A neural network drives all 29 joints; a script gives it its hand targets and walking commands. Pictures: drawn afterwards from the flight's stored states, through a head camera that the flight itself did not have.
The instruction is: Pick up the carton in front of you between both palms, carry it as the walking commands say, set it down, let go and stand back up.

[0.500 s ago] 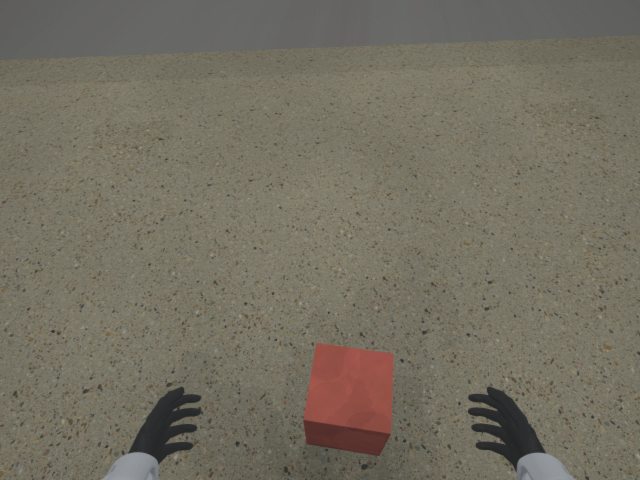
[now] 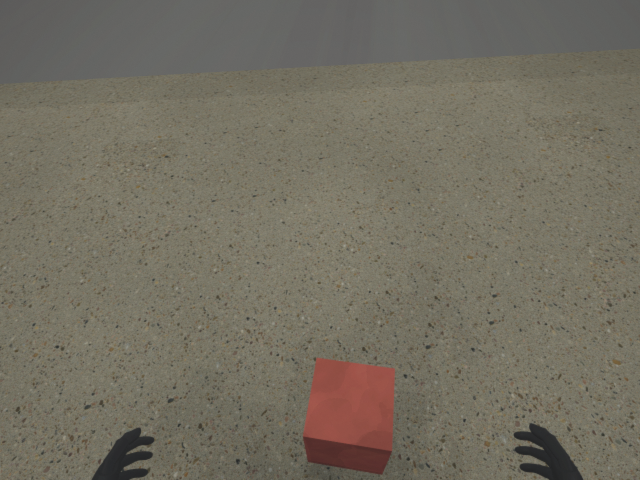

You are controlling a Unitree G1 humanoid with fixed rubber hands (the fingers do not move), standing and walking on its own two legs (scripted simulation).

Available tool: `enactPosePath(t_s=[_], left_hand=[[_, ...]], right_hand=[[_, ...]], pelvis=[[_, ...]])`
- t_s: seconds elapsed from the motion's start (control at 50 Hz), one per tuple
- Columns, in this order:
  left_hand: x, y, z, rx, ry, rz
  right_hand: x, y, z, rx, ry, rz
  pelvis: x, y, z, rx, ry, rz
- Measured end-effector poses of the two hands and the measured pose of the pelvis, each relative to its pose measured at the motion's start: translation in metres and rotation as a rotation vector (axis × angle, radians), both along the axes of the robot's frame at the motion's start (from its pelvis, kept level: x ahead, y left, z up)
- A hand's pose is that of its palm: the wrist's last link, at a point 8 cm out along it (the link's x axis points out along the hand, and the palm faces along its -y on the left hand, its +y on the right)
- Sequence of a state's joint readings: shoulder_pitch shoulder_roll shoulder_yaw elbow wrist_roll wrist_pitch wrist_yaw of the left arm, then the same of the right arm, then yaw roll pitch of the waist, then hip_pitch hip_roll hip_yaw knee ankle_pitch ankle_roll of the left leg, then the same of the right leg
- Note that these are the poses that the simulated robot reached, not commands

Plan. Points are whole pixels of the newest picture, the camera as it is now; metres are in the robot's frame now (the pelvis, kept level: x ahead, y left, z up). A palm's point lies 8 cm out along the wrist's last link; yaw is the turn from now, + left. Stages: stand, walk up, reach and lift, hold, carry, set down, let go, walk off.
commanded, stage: stand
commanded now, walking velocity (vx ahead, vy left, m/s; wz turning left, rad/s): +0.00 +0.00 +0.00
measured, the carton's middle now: (349, 417) +0.40 -0.04 -0.65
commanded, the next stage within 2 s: none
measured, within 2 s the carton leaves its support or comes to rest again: neither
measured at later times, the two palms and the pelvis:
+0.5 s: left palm out of the picture +0.09 +0.27 -0.09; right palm out of the picture +0.09 -0.29 -0.10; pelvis -0.01 -0.01 +0.00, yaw +0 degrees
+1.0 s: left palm out of the picture +0.06 +0.28 -0.09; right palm out of the picture +0.05 -0.30 -0.10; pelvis -0.03 -0.01 +0.01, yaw +0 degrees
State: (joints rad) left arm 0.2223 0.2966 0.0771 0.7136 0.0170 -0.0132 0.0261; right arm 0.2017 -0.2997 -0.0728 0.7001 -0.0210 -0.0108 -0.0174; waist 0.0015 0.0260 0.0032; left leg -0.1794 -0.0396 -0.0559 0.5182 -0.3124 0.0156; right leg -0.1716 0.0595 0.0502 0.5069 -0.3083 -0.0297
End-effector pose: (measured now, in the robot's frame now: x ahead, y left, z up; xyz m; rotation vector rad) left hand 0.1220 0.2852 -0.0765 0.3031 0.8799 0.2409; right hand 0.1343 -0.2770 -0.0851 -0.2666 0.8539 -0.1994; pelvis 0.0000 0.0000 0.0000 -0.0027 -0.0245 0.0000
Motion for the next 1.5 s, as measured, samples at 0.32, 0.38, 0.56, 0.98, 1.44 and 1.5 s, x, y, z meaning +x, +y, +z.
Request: enactPosePath(t_s=[0.32,0.38,0.56,0.98,1.44,1.5], left_hand=[[-0.016,-0.014,-0.011,-0.025,0.059,0.01],[-0.022,-0.013,-0.012,-0.025,0.07,0.014],[-0.039,-0.01,-0.014,-0.022,0.104,0.026],[-0.065,-0.004,-0.017,-0.019,0.161,0.036],[-0.069,0.004,-0.018,-0.014,0.184,0.031],[-0.068,0.005,-0.018,-0.014,0.186,0.03]], right_hand=[[-0.028,-0.007,-0.011,-0.005,0.091,-0.012],[-0.034,-0.009,-0.012,-0.009,0.103,-0.014],[-0.049,-0.013,-0.014,-0.015,0.136,-0.018],[-0.08,-0.02,-0.016,-0.025,0.2,-0.033],[-0.087,-0.023,-0.014,-0.039,0.222,-0.039],[-0.086,-0.023,-0.014,-0.04,0.222,-0.039]], pelvis=[[-0.007,-0.007,0.003,0.002,-0.015,0.006],[-0.009,-0.007,0.003,0.002,-0.018,0.007],[-0.017,-0.009,0.005,0.003,-0.028,0.007],[-0.033,-0.009,0.008,0.003,-0.036,0.006],[-0.036,-0.005,0.01,0.003,-0.034,0.001],[-0.036,-0.005,0.01,0.003,-0.033,0.0]])
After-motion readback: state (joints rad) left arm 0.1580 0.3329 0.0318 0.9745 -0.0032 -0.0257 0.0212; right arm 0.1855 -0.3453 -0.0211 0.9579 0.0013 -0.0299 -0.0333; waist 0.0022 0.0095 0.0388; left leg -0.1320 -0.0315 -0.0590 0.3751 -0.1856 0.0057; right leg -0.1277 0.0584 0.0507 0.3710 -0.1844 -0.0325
